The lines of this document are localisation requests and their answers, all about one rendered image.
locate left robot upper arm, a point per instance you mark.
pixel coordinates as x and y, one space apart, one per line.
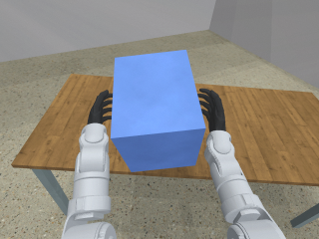
97 230

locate carton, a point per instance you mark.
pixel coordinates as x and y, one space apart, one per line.
157 121

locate right robot forearm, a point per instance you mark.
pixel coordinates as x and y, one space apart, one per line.
238 203

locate left robot forearm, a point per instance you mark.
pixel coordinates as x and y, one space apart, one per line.
91 200

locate table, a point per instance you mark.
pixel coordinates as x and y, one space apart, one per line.
275 134

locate robot right hand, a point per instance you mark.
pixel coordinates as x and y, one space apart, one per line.
215 111

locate robot left hand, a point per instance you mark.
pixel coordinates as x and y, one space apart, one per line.
97 111

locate right robot upper arm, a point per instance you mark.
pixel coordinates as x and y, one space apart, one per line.
254 229

